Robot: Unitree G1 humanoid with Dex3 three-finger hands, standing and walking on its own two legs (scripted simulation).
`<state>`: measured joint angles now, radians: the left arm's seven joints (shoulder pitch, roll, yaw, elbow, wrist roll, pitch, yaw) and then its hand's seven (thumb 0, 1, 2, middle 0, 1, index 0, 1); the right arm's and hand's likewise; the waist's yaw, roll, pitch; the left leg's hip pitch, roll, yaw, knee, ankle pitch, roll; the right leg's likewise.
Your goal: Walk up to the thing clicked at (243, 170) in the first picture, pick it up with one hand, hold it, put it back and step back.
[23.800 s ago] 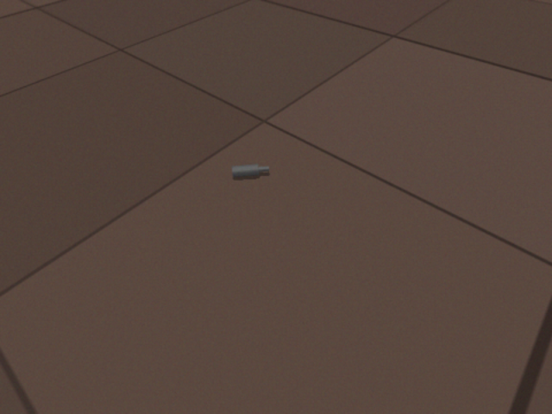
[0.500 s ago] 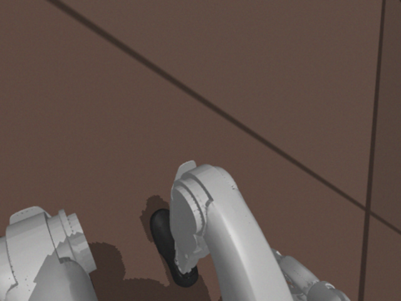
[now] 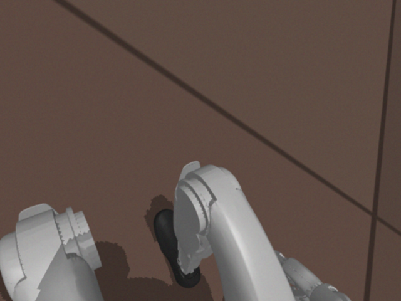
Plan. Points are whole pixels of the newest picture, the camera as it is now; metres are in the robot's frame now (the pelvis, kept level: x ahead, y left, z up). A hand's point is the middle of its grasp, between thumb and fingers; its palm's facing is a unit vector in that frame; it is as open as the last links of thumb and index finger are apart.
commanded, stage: settle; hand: left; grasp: from above
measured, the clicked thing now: out of the picture +0.44 +0.37 -0.27
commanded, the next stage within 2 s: lift in 0.66 s
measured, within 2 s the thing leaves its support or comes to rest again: neither
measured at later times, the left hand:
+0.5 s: hand out of the picture +0.41 +0.40 -0.15, palm faces -0.46 -0.11 -0.88, open 9.0 cm
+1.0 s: hand out of the picture +0.40 +0.39 -0.09, palm faces -0.46 -0.12 -0.88, open 9.1 cm
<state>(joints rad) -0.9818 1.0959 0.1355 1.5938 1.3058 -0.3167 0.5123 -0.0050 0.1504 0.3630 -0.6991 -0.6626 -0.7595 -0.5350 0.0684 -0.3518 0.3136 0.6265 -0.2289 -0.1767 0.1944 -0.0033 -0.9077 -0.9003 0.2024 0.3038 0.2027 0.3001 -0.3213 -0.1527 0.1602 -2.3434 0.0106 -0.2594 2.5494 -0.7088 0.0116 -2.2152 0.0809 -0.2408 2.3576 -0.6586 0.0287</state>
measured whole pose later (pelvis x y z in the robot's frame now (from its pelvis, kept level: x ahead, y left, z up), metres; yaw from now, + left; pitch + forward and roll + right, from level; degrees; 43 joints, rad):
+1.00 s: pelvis -0.01 +0.00 +0.05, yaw +6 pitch +34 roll -12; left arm -0.85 0.85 0.09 1.16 1.17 -0.24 0.14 -0.01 0.13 0.40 -0.72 -0.64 -0.78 -0.51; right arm 0.18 -0.30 0.10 0.64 -0.09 0.03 0.12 0.00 -0.91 -0.90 0.20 0.30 0.20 0.30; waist -0.20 0.01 -0.05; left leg -2.29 -0.01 -0.14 2.32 -0.64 0.03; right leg -2.17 0.04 -0.14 2.21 -0.65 0.02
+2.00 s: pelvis +0.02 +0.01 +0.35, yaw +14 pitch +18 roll -4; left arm -0.32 0.51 -0.13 0.79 1.01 -0.10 0.11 -0.01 0.18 0.32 -0.73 -0.58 -0.78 -0.47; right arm 0.22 -0.25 0.00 0.72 0.04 -0.02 -0.05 0.00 -0.90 -0.90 0.20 0.30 0.20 0.30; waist -0.07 0.05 -0.16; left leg -1.12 0.01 -0.04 1.29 -0.49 0.02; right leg -1.06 0.04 -0.03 1.23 -0.48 0.01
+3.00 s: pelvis +0.08 +0.02 +0.45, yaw +13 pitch +6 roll -1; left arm -0.28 0.41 -0.24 0.74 0.99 -0.01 0.03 -0.01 0.22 0.24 -0.76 -0.51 -0.82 -0.38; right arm 0.23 -0.26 -0.04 0.71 0.06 0.03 -0.05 0.00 -0.90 -0.89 0.20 0.30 0.20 0.30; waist -0.02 0.05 -0.07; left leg -0.43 0.00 0.02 0.66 -0.33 0.02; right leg -0.42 0.02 0.04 0.63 -0.32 0.01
